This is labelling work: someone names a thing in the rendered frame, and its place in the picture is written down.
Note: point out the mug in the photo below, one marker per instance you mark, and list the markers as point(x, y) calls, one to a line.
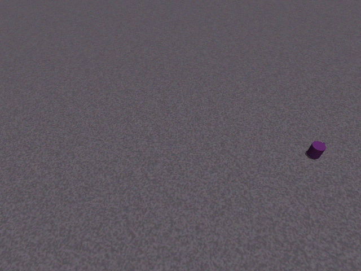
point(316, 149)

